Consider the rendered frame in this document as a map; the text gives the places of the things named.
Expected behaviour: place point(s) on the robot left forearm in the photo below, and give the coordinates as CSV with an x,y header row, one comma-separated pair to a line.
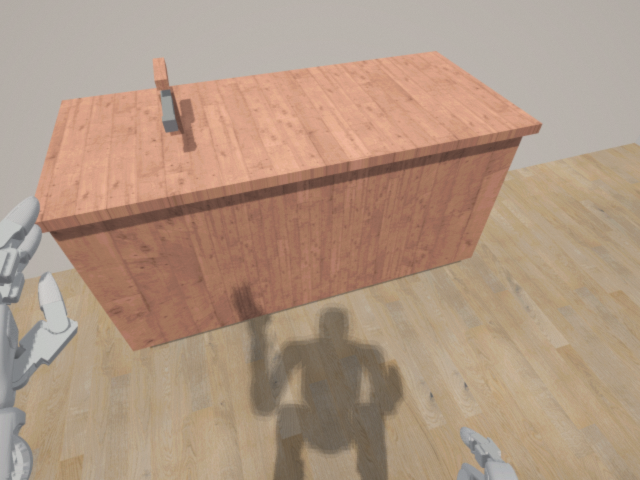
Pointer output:
x,y
16,459

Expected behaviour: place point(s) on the robot left hand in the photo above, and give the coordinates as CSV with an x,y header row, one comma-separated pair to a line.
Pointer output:
x,y
19,240

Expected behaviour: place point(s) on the counter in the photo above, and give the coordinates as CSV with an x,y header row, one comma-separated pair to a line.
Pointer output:
x,y
277,190

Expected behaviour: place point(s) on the tap lever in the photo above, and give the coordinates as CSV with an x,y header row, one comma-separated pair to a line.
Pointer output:
x,y
168,118

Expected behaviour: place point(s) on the robot right hand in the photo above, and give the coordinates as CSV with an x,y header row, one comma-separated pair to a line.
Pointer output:
x,y
488,456

